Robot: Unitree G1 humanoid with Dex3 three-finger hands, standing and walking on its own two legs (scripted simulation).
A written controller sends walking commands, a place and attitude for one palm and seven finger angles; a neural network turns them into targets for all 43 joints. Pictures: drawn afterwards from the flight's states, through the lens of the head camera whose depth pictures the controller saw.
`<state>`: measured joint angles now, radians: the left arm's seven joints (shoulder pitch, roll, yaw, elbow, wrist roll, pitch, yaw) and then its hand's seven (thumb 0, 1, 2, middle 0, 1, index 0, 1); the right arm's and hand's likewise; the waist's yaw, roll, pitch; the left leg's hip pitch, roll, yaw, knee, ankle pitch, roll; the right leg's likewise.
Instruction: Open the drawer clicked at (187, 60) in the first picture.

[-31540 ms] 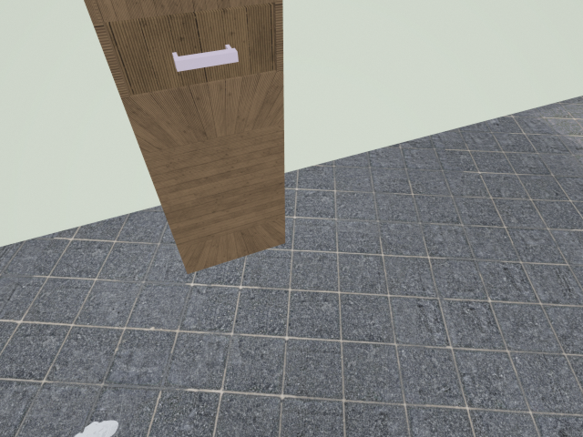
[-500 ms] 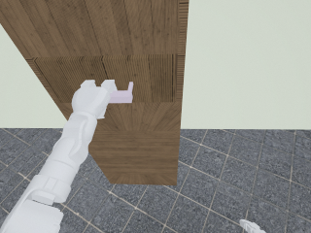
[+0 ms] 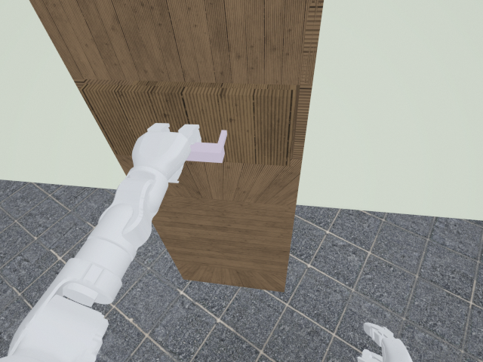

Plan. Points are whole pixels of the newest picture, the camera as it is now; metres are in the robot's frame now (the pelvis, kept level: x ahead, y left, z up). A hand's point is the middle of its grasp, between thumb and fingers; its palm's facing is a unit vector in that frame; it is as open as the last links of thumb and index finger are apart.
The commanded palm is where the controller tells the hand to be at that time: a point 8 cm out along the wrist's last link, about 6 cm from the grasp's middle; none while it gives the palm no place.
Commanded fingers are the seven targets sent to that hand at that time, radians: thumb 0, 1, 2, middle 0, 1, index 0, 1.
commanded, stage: pull the drawer open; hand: left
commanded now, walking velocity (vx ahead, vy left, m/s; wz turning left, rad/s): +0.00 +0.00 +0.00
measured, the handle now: (186, 142) +0.47 +0.13 +0.12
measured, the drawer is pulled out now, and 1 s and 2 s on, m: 0.03 0.19 0.30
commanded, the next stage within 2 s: open the thumb to release the handle in 1.90 s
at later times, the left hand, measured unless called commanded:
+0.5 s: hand (161, 203) +0.35 +0.16 +0.09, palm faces +0.06 -0.11 -0.99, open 6.3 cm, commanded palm +0.29 +0.17 +0.15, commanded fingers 0.00 0.90 0.90 -0.40 -1.35 -0.40 -1.35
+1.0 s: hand (140, 260) +0.25 +0.16 +0.09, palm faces +0.05 -0.15 -0.99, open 6.1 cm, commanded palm +0.19 +0.18 +0.15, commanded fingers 0.00 0.90 0.90 -0.40 -1.35 -0.40 -1.35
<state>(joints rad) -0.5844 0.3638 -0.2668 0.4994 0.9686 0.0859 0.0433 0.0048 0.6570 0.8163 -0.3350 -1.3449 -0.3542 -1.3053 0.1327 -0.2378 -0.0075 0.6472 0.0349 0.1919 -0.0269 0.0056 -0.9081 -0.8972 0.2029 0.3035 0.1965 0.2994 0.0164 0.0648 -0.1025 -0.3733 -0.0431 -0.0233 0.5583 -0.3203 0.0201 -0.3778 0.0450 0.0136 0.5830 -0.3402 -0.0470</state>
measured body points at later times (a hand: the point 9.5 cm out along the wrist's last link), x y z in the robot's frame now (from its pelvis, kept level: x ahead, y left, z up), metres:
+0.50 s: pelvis +0.00 +0.01 +0.00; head +0.01 -0.03 +0.45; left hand +0.34 +0.16 +0.15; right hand +0.15 -0.24 -0.12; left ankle -0.03 +0.11 -0.73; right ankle -0.04 -0.09 -0.73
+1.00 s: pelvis +0.01 +0.00 +0.00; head +0.01 -0.05 +0.45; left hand +0.24 +0.17 +0.15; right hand +0.23 -0.20 -0.09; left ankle -0.03 +0.11 -0.73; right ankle -0.03 -0.09 -0.73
